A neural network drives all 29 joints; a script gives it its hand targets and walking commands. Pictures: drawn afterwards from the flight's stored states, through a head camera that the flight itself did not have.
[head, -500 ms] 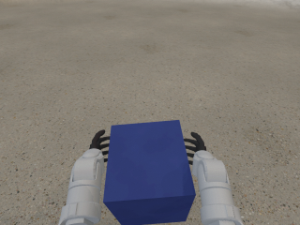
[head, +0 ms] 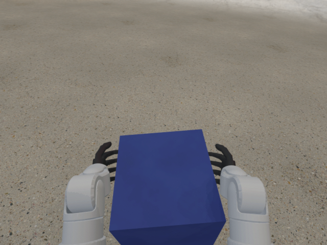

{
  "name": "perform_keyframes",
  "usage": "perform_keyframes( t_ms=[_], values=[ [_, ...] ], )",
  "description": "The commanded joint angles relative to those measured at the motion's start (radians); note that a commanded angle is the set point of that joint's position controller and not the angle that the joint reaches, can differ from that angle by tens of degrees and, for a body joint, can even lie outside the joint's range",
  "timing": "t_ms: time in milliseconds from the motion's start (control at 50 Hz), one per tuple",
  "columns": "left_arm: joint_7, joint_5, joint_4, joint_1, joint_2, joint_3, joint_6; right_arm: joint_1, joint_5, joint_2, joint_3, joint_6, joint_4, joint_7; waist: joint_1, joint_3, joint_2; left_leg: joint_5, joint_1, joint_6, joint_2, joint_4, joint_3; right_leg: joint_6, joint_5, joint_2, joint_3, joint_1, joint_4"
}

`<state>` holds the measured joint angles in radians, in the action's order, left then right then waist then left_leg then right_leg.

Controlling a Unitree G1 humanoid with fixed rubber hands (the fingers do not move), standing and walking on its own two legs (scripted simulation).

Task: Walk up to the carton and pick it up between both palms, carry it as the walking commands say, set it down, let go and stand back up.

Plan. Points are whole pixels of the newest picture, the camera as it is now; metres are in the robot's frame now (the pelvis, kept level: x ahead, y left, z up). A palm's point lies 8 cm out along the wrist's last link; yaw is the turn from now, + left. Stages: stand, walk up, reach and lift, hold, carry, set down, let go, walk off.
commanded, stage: carry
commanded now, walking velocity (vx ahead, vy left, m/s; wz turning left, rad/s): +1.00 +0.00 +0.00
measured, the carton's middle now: (166, 196) +0.26 +0.00 +0.02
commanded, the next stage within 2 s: none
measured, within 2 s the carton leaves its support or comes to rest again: neither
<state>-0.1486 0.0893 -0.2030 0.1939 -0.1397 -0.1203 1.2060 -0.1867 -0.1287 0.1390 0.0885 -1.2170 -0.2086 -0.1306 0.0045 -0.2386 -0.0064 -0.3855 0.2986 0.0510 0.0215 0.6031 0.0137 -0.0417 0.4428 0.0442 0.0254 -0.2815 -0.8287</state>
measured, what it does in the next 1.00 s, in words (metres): walks ahead: right foot, then left foot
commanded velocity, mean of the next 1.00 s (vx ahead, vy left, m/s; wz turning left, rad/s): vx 0.08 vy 0.00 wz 0.00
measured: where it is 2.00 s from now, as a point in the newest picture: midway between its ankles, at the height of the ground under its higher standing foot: (149, 153)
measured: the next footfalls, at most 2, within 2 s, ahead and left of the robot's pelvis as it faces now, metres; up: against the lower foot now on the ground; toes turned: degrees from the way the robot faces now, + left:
right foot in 0.22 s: +0.23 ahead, -0.14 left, +0.00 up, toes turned -3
left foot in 0.42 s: +0.36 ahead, +0.11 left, +0.00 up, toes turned +3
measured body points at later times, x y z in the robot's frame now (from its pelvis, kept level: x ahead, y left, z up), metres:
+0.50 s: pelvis +0.31 +0.03 -0.01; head +0.27 +0.05 +0.44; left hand +0.57 +0.20 +0.07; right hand +0.58 -0.10 +0.08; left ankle +0.32 +0.11 -0.73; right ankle +0.19 -0.13 -0.71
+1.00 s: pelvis +0.52 +0.03 -0.01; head +0.52 +0.04 +0.44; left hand +0.79 +0.20 +0.06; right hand +0.80 -0.09 +0.06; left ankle +0.44 +0.11 -0.73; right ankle +0.43 -0.10 -0.72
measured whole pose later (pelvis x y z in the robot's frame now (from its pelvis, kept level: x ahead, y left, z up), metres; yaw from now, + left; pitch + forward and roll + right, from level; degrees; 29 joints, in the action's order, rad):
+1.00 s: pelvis +0.52 +0.03 -0.01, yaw +3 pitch +6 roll -2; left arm -0.16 0.07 -0.36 0.13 -0.13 -0.06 1.21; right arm -0.11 -0.10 0.13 0.05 -1.21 -0.37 -0.15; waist 0.01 -0.14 0.01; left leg -0.48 0.31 0.04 0.02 0.68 -0.01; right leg -0.02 0.45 0.06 0.12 -0.28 -0.69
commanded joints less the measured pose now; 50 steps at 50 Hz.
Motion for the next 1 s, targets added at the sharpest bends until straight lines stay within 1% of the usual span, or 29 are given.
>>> perform_keyframes(
  t_ms=[0,40,100,160,180,200,220,240,260,280,320,380,400,420,440,460,500,640,740,780,800,820,840,860,880,920,940,960,980],
  values=[
    [0.052,-0.340,-0.280,0.559,-0.967,0.660,-0.023,-0.455,0.380,0.926,-0.523,0.050,-0.257,0.085,-0.031,-0.094,0.148,0.348,-0.589,0.156,-0.334,-0.297,0.592,0.024,0.059,-0.025,0.009,-0.637,-0.193],
    [0.052,-0.352,-0.294,0.524,-0.969,0.661,-0.025,-0.417,0.379,0.923,-0.515,0.052,-0.257,0.081,-0.031,-0.068,0.171,0.295,-0.561,0.143,-0.313,-0.326,0.485,0.021,0.020,-0.001,0.034,-0.590,-0.062],
    [0.051,-0.366,-0.303,0.517,-0.974,0.679,-0.034,-0.424,0.376,0.896,-0.520,0.066,-0.308,0.071,-0.033,-0.065,0.216,0.398,-0.460,0.114,-0.286,-0.346,0.321,0.021,-0.104,-0.022,0.108,-0.416,0.129],
    [0.043,-0.333,-0.260,0.447,-0.919,0.632,-0.021,-0.404,0.378,0.873,-0.547,0.046,-0.288,0.065,0.009,-0.127,0.192,1.062,-0.180,0.029,-0.175,-0.065,0.037,0.058,-0.288,-0.147,0.245,0.146,0.373],
    [0.045,-0.328,-0.262,0.429,-0.914,0.623,-0.018,-0.399,0.376,0.856,-0.549,0.044,-0.298,0.064,0.029,-0.234,0.120,1.026,0.016,-0.011,-0.120,0.139,-0.025,0.099,-0.344,-0.087,0.135,0.461,0.397],
    [0.046,-0.321,-0.286,0.421,-0.900,0.615,-0.024,-0.409,0.369,0.839,-0.557,0.043,-0.330,0.064,0.051,-0.307,-0.094,0.605,0.288,-0.077,-0.073,0.436,-0.078,0.202,-0.401,0.184,-0.211,0.717,0.444],
    [0.044,-0.316,-0.269,0.413,-0.904,0.610,-0.022,-0.430,0.378,0.852,-0.578,0.039,-0.348,0.062,0.027,-0.292,-0.364,-0.144,0.579,-0.124,0.064,0.728,-0.092,0.331,-0.851,0.428,-0.540,0.838,0.446],
    [0.041,-0.307,-0.254,0.363,-0.895,0.608,-0.024,-0.422,0.391,0.852,-0.580,0.033,-0.314,0.067,0.038,-0.291,-0.216,-0.159,0.584,-0.083,0.034,0.774,0.007,0.360,-1.033,0.420,-0.532,0.785,0.378],
    [0.045,-0.311,-0.261,0.380,-0.917,0.614,-0.033,-0.428,0.402,0.881,-0.581,0.037,-0.307,0.074,0.040,-0.287,-0.183,-0.124,0.633,-0.087,0.009,0.840,0.040,0.357,-1.081,0.419,-0.470,0.800,0.333],
    [0.049,-0.323,-0.255,0.411,-0.939,0.618,-0.036,-0.447,0.404,0.891,-0.570,0.038,-0.306,0.078,0.045,-0.233,-0.183,-0.161,0.664,-0.071,-0.045,0.751,0.061,0.326,-0.945,0.413,-0.428,0.745,0.365],
    [0.060,-0.346,-0.313,0.443,-0.968,0.655,-0.045,-0.425,0.394,0.909,-0.564,0.050,-0.308,0.083,0.031,-0.158,-0.060,-0.204,0.573,-0.042,-0.128,0.415,0.081,0.226,-0.760,0.343,-0.258,0.566,0.397],
    [0.064,-0.339,-0.370,0.457,-0.944,0.648,-0.053,-0.434,0.398,0.928,-0.577,0.055,-0.324,0.087,-0.012,-0.185,-0.208,0.183,0.084,-0.044,-0.062,-0.149,-0.113,0.099,-0.733,0.223,0.051,0.266,0.339],
    [0.065,-0.340,-0.351,0.454,-0.954,0.652,-0.053,-0.440,0.402,0.937,-0.577,0.056,-0.342,0.089,-0.025,-0.202,-0.185,0.337,-0.066,-0.055,-0.003,-0.179,-0.146,0.066,-0.704,0.171,0.111,0.169,0.256],
    [0.064,-0.343,-0.345,0.464,-0.952,0.658,-0.044,-0.404,0.401,0.934,-0.568,0.050,-0.318,0.089,-0.031,-0.202,-0.005,0.593,-0.212,-0.062,-0.091,-0.199,0.033,0.000,-0.452,0.113,0.143,-0.005,0.117],
    [0.062,-0.329,-0.312,0.412,-0.942,0.660,-0.030,-0.378,0.390,0.895,-0.552,0.047,-0.294,0.084,-0.008,-0.226,0.317,1.066,-0.407,-0.004,-0.305,-0.234,0.385,-0.056,0.020,-0.018,0.156,-0.212,-0.043],
    [0.056,-0.342,-0.347,0.484,-0.941,0.690,-0.034,-0.411,0.393,0.891,-0.540,0.052,-0.287,0.091,-0.008,-0.248,0.352,1.403,-0.533,0.041,-0.331,-0.145,0.469,-0.030,0.131,-0.057,0.061,-0.299,-0.119],
    [0.062,-0.321,-0.324,0.461,-0.953,0.691,-0.038,-0.383,0.378,0.921,-0.547,0.055,-0.275,0.101,-0.020,-0.234,0.235,1.475,-0.562,0.026,-0.313,-0.098,0.323,-0.002,0.089,-0.037,0.046,-0.356,-0.132],
    [0.071,-0.364,-0.405,0.472,-0.978,0.719,-0.074,-0.403,0.402,0.948,-0.574,0.093,-0.373,0.106,-0.027,-0.222,0.222,1.516,-0.607,0.018,-0.246,-0.089,0.172,-0.005,-0.065,-0.053,0.139,-0.336,0.065],
    [0.076,-0.356,-0.392,0.452,-0.931,0.703,-0.047,-0.390,0.388,0.906,-0.590,0.070,-0.377,0.100,-0.024,-0.165,0.219,1.391,-0.418,-0.002,-0.192,-0.064,0.086,0.017,-0.233,-0.074,0.183,-0.140,0.233],
    [0.080,-0.346,-0.370,0.445,-0.914,0.685,-0.033,-0.372,0.378,0.889,-0.592,0.054,-0.350,0.095,-0.012,-0.204,0.195,1.301,-0.289,-0.041,-0.163,0.020,0.035,0.044,-0.467,-0.034,0.170,0.089,0.360],
    [0.080,-0.339,-0.370,0.419,-0.894,0.673,-0.030,-0.339,0.377,0.873,-0.598,0.049,-0.340,0.093,-0.005,-0.251,0.115,1.111,-0.158,-0.080,-0.125,0.143,0.003,0.091,-0.827,0.031,0.081,0.286,0.373],
    [0.080,-0.336,-0.364,0.412,-0.881,0.659,-0.030,-0.372,0.384,0.866,-0.611,0.045,-0.351,0.088,0.012,-0.285,-0.078,0.688,0.109,-0.116,-0.077,0.303,-0.038,0.171,-1.425,0.176,-0.063,0.541,0.272],
    [0.086,-0.334,-0.354,0.420,-0.895,0.655,-0.030,-0.396,0.401,0.883,-0.619,0.043,-0.364,0.089,0.022,-0.260,-0.272,-0.098,0.371,-0.139,0.010,0.442,-0.065,0.286,-1.761,0.338,-0.210,0.681,0.221],
    [0.089,-0.349,-0.350,0.416,-0.903,0.662,-0.032,-0.430,0.411,0.895,-0.629,0.045,-0.381,0.086,0.019,-0.244,-0.275,-0.252,0.460,-0.120,0.013,0.450,-0.030,0.291,-1.775,0.365,-0.224,0.734,0.225],
    [0.093,-0.350,-0.339,0.375,-0.917,0.667,-0.031,-0.383,0.406,0.906,-0.625,0.044,-0.366,0.088,0.008,-0.213,-0.211,-0.254,0.458,-0.094,-0.010,0.326,-0.023,0.251,-1.678,0.338,-0.188,0.709,0.231],
    [0.096,-0.357,-0.375,0.390,-0.944,0.673,-0.037,-0.405,0.415,0.926,-0.636,0.052,-0.396,0.093,0.004,-0.203,-0.228,-0.084,0.375,-0.078,-0.040,-0.094,-0.066,0.159,-1.595,0.257,-0.061,0.689,0.123],
    [0.098,-0.359,-0.392,0.399,-0.953,0.674,-0.047,-0.427,0.420,0.944,-0.650,0.062,-0.428,0.095,-0.016,-0.230,-0.218,0.197,0.173,-0.088,-0.028,-0.290,-0.108,0.104,-1.496,0.195,0.047,0.556,0.060],
    [0.094,-0.363,-0.410,0.389,-0.938,0.683,-0.051,-0.410,0.420,0.946,-0.647,0.062,-0.423,0.097,-0.022,-0.278,-0.133,0.559,-0.088,-0.084,-0.037,-0.257,-0.081,0.056,-1.206,0.154,0.082,0.349,-0.012],
    [0.096,-0.365,-0.400,0.392,-0.939,0.693,-0.049,-0.404,0.413,0.948,-0.634,0.064,-0.416,0.096,-0.023,-0.270,0.084,1.313,-0.359,-0.049,-0.157,-0.086,0.089,0.005,-0.652,0.091,0.134,-0.008,-0.139]
  ],
)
